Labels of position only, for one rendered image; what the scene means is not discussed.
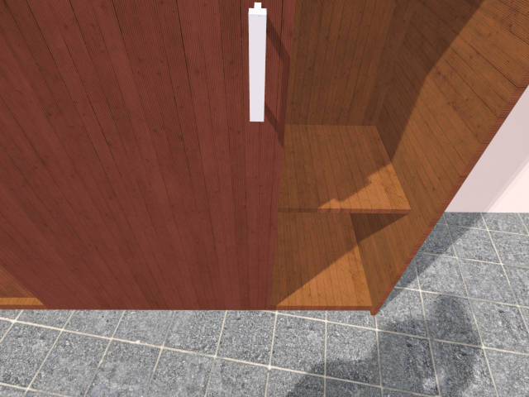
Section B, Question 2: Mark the handle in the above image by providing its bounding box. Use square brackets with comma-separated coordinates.
[249, 2, 266, 122]

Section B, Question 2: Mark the wardrobe door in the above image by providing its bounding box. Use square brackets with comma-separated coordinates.
[0, 0, 295, 310]
[0, 265, 35, 298]

